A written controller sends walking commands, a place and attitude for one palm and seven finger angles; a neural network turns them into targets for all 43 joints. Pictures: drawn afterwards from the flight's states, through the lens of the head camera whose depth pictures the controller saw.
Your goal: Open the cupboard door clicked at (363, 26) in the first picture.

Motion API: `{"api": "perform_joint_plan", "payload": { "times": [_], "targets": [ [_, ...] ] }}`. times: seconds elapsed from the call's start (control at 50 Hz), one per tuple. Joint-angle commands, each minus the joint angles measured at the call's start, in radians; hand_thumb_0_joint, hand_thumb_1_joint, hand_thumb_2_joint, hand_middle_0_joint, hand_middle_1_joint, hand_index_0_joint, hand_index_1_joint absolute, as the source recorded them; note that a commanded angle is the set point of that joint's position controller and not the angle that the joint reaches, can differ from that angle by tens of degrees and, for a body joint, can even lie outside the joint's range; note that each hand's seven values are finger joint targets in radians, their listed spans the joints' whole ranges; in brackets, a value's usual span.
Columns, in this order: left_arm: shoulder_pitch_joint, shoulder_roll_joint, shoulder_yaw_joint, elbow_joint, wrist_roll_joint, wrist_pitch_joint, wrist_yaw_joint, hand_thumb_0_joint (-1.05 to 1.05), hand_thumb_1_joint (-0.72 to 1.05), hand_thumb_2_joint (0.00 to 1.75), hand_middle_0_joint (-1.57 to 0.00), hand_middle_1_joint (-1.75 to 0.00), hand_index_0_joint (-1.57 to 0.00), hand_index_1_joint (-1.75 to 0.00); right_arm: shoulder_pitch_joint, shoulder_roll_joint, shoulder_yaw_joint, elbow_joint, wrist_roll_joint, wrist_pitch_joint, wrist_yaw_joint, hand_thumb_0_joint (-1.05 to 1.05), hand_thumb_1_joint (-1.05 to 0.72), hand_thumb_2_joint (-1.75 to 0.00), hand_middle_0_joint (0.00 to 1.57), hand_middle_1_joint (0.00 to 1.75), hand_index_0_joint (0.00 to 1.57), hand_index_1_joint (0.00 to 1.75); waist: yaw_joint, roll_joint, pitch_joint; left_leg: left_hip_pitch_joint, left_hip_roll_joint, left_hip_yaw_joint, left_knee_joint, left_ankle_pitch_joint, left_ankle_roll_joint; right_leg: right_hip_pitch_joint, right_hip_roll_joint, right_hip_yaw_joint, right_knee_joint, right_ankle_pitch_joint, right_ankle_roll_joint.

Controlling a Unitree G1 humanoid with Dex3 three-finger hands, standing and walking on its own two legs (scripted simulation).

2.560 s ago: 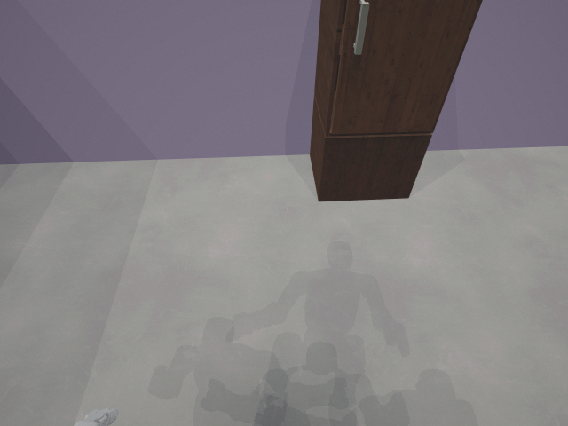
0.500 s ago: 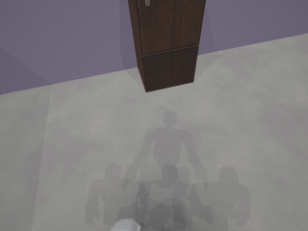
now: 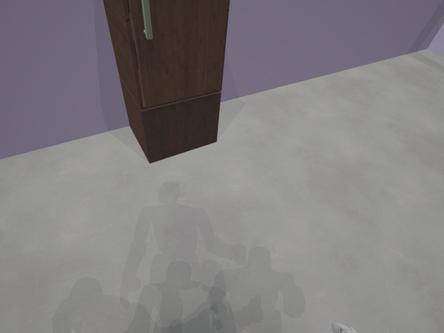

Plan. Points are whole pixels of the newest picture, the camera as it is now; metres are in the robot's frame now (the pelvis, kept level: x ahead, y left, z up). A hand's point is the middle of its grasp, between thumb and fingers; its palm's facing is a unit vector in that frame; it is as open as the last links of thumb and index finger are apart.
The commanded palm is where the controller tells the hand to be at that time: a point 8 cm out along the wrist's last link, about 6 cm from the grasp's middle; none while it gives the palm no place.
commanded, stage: walk to a spot facing it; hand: left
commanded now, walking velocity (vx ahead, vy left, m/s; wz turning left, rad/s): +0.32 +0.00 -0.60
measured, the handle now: (145, 16) +1.14 +0.43 +0.09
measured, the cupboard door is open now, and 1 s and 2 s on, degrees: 0 0 0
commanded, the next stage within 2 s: turn to face it in 1.38 s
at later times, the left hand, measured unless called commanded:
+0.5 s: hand (185, 254) +0.34 +0.12 -0.18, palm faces -0.38 -0.92 -0.08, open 7.4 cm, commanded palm none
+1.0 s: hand (190, 201) +0.50 +0.13 -0.18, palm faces -0.40 -0.89 -0.21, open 7.3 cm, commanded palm none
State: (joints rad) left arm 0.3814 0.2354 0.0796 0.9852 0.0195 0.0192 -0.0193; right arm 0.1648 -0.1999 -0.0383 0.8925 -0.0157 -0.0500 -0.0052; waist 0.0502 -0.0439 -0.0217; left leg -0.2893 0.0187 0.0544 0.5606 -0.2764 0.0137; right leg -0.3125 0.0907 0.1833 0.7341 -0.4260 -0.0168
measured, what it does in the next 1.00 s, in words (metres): walks ahead, turning right: right foot, then left foot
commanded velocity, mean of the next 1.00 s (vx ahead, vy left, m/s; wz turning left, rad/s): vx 0.35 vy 0.00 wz -0.45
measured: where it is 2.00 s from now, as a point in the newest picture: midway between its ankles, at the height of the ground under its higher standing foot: (266, 264)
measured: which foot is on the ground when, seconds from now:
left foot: down 0.00-0.56, up 0.58-0.96, down 0.98-1.00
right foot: up 0.00-0.54, down 0.56-1.00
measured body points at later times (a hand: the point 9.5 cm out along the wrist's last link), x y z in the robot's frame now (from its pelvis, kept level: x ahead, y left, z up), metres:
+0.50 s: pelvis +0.17 +0.00 -0.01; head +0.23 +0.02 +0.44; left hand +0.36 +0.17 -0.17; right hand -0.04 -0.13 -0.12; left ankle +0.01 +0.10 -0.73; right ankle +0.24 -0.11 -0.70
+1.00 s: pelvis +0.42 -0.05 -0.01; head +0.44 -0.05 +0.44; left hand +0.52 +0.18 -0.17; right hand +0.42 -0.32 -0.14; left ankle +0.56 +0.02 -0.74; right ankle +0.26 -0.09 -0.73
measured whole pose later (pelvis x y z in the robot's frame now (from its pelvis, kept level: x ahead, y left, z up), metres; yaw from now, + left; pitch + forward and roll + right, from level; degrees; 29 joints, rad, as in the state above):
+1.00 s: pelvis +0.42 -0.05 -0.01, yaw -30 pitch +0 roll -1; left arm 0.36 0.20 0.06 1.04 0.01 -0.05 0.00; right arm 0.12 -0.19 -0.04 0.93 -0.04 -0.07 0.01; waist 0.05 -0.01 0.04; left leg -0.43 0.11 0.13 0.59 -0.17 -0.01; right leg -0.10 0.02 0.01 0.61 -0.48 -0.02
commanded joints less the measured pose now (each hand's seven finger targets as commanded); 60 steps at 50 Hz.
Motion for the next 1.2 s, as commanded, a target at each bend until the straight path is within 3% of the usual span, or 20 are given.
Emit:
{"api": "perform_joint_plan", "payload": {
  "times": [0.0, 0.1, 0.24, 0.38, 0.46, 0.5, 0.52, 0.54, 0.56, 0.58, 0.6, 0.68, 0.8, 0.88, 0.9, 0.94, 0.98, 1.0, 1.06, 1.18],
  "targets": [
    [-0.114, 0.095, 0.041, -0.121, 0.018, -0.033, -0.021, 0.0, 0.9, 0.9, -0.2, -0.3, -0.2, -0.3, 0.12, -0.175, -0.042, -0.027, -0.005, -0.012, -0.018, 0.0, -0.9, -0.9, 0.2, 0.3, 0.2, 0.3, -0.059, 0.17, 0.141, 0.125, 0.38, -0.409, -0.456, -0.397, 0.057, -0.424, -0.116, -0.113, 0.428, 0.062, 0.022],
    [-0.06, 0.029, 0.031, -0.082, 0.02, -0.001, -0.032, 0.0, 0.9, 0.9, -0.2, -0.3, -0.2, -0.3, 0.182, -0.093, -0.014, 0.024, 0.005, -0.043, -0.03, 0.0, -0.9, -0.9, 0.2, 0.3, 0.2, 0.3, -0.019, 0.203, 0.136, 0.144, 0.247, -0.042, -0.389, 0.084, -0.051, -0.414, -0.138, -0.143, 0.526, 0.287, 0.042],
    [-0.189, -0.001, 0.017, -0.102, 0.019, 0.01, -0.028, 0.0, 0.9, 0.9, -0.2, -0.3, -0.2, -0.3, 0.353, -0.052, -0.001, 0.117, 0.004, -0.055, -0.043, 0.0, -0.9, -0.9, 0.2, 0.3, 0.2, 0.3, -0.052, 0.151, 0.154, 0.297, 0.27, 0.053, -0.341, 0.46, -0.063, -0.556, -0.151, -0.191, 0.524, 0.332, 0.045],
    [-0.372, -0.044, -0.015, -0.135, 0.012, -0.009, -0.035, 0.0, 0.9, 0.9, -0.2, -0.3, -0.2, -0.3, 0.467, -0.046, 0.005, 0.193, -0.012, -0.044, -0.047, 0.0, -0.9, -0.9, 0.2, 0.3, 0.2, 0.3, -0.101, 0.171, 0.195, 0.429, 0.273, 0.188, -0.292, 0.808, 0.0, -0.464, -0.113, -0.36, 0.134, 0.248, -0.011],
    [-0.221, -0.002, -0.006, -0.087, 0.013, -0.033, -0.019, 0.0, 0.9, 0.9, -0.2, -0.3, -0.2, -0.3, 0.445, -0.114, -0.017, 0.196, -0.003, -0.034, -0.041, 0.0, -0.9, -0.9, 0.2, 0.3, 0.2, 0.3, -0.029, 0.239, 0.043, 0.466, 0.294, 0.261, -0.002, 1.302, 0.005, -0.154, -0.001, -0.439, -0.06, 0.154, -0.08],
    [-0.014, 0.074, 0.019, -0.021, 0.019, -0.055, -0.009, 0.0, 0.9, 0.9, -0.2, -0.3, -0.2, -0.3, 0.384, -0.119, -0.018, 0.168, 0.008, -0.031, -0.03, 0.0, -0.9, -0.9, 0.2, 0.3, 0.2, 0.3, 0.075, 0.242, -0.058, 0.205, 0.298, 0.259, 0.337, 1.047, -0.013, 0.271, -0.045, -0.377, -0.19, 0.244, -0.129],
    [0.102, 0.162, 0.036, 0.003, 0.018, -0.059, 0.003, 0.0, 0.9, 0.9, -0.2, -0.3, -0.2, -0.3, 0.363, -0.07, -0.01, 0.136, 0.026, -0.029, -0.019, 0.0, -0.9, -0.9, 0.2, 0.3, 0.2, 0.3, 0.127, 0.064, -0.152, -0.112, 0.197, 0.253, 0.663, 0.335, -0.035, 0.558, -0.291, -0.046, -0.221, 0.341, -0.24],
    [0.146, 0.219, 0.045, 0.015, -0.006, -0.061, 0.016, 0.0, 0.9, 0.9, -0.2, -0.3, -0.2, -0.3, 0.327, -0.015, -0.01, 0.093, 0.029, -0.039, -0.026, 0.0, -0.9, -0.9, 0.2, 0.3, 0.2, 0.3, 0.098, -0.044, -0.24, -0.367, 0.052, 0.143, 0.99, -0.318, -0.066, 0.694, -0.513, 0.399, -0.301, 0.581, -0.363],
    [0.105, 0.225, 0.05, 0.005, -0.02, -0.054, 0.026, 0.0, 0.9, 0.9, -0.2, -0.3, -0.2, -0.3, 0.247, -0.05, -0.019, 0.066, 0.021, -0.037, -0.027, 0.0, -0.9, -0.9, 0.2, 0.3, 0.2, 0.3, 0.093, 0.034, -0.156, -0.416, 0.091, -0.005, 1.011, -0.241, -0.034, 0.593, -0.523, 0.341, -0.377, 0.526, -0.374],
    [0.027, 0.179, 0.036, -0.009, -0.02, -0.059, 0.029, 0.0, 0.9, 0.9, -0.2, -0.3, -0.2, -0.3, 0.234, -0.041, -0.025, 0.063, 0.012, -0.032, -0.018, 0.0, -0.9, -0.9, 0.2, 0.3, 0.2, 0.3, 0.05, 0.068, -0.033, -0.422, 0.136, -0.033, 0.954, -0.113, -0.039, 0.441, -0.465, 0.207, -0.411, 0.517, -0.229],
    [-0.037, 0.142, 0.026, -0.015, -0.018, -0.065, 0.03, 0.0, 0.9, 0.9, -0.2, -0.3, -0.2, -0.3, 0.253, -0.024, -0.023, 0.071, 0.007, -0.02, -0.017, 0.0, -0.9, -0.9, 0.2, 0.3, 0.2, 0.3, -0.008, 0.068, -0.01, -0.39, 0.165, -0.045, 0.897, -0.077, -0.053, 0.318, -0.442, 0.171, -0.428, 0.492, -0.181],
    [-0.121, 0.053, 0.001, -0.023, 0.007, -0.094, 0.034, 0.0, 0.9, 0.9, -0.2, -0.3, -0.2, -0.3, 0.292, 0.022, -0.019, 0.095, -0.01, 0.024, -0.013, 0.0, -0.9, -0.9, 0.2, 0.3, 0.2, 0.3, -0.112, 0.046, 0.12, -0.236, 0.18, -0.014, 0.667, -0.042, -0.069, -0.045, -0.32, -0.063, -0.489, 0.488, -0.186],
    [-0.056, 0.065, -0.005, 0.003, 0.001, -0.1, 0.021, 0.0, 0.9, 0.9, -0.2, -0.3, -0.2, -0.3, 0.089, 0.003, -0.017, 0.027, -0.012, 0.009, 0.019, 0.0, -0.9, -0.9, 0.2, 0.3, 0.2, 0.3, -0.059, -0.13, 0.127, -0.242, 0.137, 0.043, 0.297, 0.122, -0.077, 0.023, -0.227, -0.101, -0.458, 0.487, -0.154],
    [-0.01, 0.105, 0.008, 0.003, 0.003, -0.092, 0.026, 0.0, 0.9, 0.9, -0.2, -0.3, -0.2, -0.3, -0.03, -0.027, -0.017, -0.016, -0.011, -0.012, 0.027, 0.0, -0.9, -0.9, 0.2, 0.3, 0.2, 0.3, -0.014, -0.109, 0.088, -0.189, 0.087, 0.072, 0.108, 0.086, -0.057, 0.17, -0.257, -0.042, -0.385, 0.553, -0.142],
    [-0.003, 0.109, 0.009, 0.005, 0.002, -0.091, 0.026, 0.0, 0.9, 0.9, -0.2, -0.3, -0.2, -0.3, -0.031, -0.039, -0.021, -0.018, -0.012, -0.016, 0.024, 0.0, -0.9, -0.9, 0.2, 0.3, 0.2, 0.3, -0.019, -0.092, 0.071, -0.14, 0.071, 0.083, 0.057, 0.075, -0.052, 0.192, -0.262, -0.029, -0.347, 0.603, -0.139],
    [-0.037, 0.116, 0.016, -0.008, -0.007, -0.089, 0.028, 0.0, 0.9, 0.9, -0.2, -0.3, -0.2, -0.3, 0.179, -0.109, -0.039, 0.043, -0.018, -0.03, 0.006, 0.0, -0.9, -0.9, 0.2, 0.3, 0.2, 0.3, -0.12, -0.003, -0.062, 0.21, 0.07, 0.066, -0.095, 0.16, -0.032, 0.117, -0.212, -0.071, -0.067, 0.668, -0.088],
    [-0.003, 0.031, -0.001, -0.039, -0.02, -0.095, 0.011, 0.0, 0.9, 0.9, -0.2, -0.3, -0.2, -0.3, 0.393, -0.289, -0.077, 0.093, -0.028, -0.03, -0.006, 0.0, -0.9, -0.9, 0.2, 0.3, 0.2, 0.3, -0.174, 0.372, -0.258, 0.612, 0.529, -0.447, -0.191, 0.327, 0.137, -0.282, -0.04, -0.203, 0.511, -0.142, -0.009],
    [-0.053, 0.065, 0.008, -0.046, -0.008, -0.093, 0.015, 0.0, 0.9, 0.9, -0.2, -0.3, -0.2, -0.3, 0.356, -0.243, -0.06, 0.086, -0.019, -0.022, -0.006, 0.0, -0.9, -0.9, 0.2, 0.3, 0.2, 0.3, -0.169, 0.238, -0.178, 0.509, 0.531, -0.426, -0.225, 0.253, 0.159, -0.318, -0.101, -0.144, 0.603, -0.123, -0.022],
    [-0.128, 0.034, 0.018, -0.046, 0.006, -0.062, -0.007, 0.0, 0.9, 0.9, -0.2, -0.3, -0.2, -0.3, 0.168, -0.103, -0.026, 0.054, -0.017, -0.031, -0.012, 0.0, -0.9, -0.9, 0.2, 0.3, 0.2, 0.3, -0.093, 0.18, 0.083, 0.158, 0.423, -0.185, -0.324, 0.093, 0.073, -0.332, -0.195, -0.16, 0.616, 0.065, 0.006],
    [-0.086, -0.032, 0.026, -0.059, 0.015, 0.001, -0.024, 0.0, 0.9, 0.9, -0.2, -0.3, -0.2, -0.3, 0.138, -0.072, -0.038, 0.06, -0.011, -0.039, -0.019, 0.0, -0.9, -0.9, 0.2, 0.3, 0.2, 0.3, -0.027, 0.196, 0.128, 0.038, 0.345, 0.097, -0.393, 0.002, 0.05, -0.331, -0.226, -0.218, 0.488, 0.239, 0.042]
  ]
}}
